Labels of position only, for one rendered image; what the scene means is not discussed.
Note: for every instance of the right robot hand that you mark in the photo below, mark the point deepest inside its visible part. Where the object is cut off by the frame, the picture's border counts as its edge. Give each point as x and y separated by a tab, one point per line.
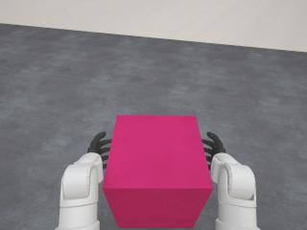
217	147

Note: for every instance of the carton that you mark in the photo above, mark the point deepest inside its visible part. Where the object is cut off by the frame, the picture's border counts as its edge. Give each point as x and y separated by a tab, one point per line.
156	173

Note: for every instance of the right robot forearm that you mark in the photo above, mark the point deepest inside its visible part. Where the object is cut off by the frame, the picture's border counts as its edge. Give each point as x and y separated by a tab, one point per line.
236	194

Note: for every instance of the left robot forearm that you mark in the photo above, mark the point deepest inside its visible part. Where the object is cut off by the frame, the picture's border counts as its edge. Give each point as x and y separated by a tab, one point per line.
79	194

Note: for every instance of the left robot hand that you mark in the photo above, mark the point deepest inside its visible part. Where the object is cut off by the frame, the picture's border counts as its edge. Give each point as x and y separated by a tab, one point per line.
95	146

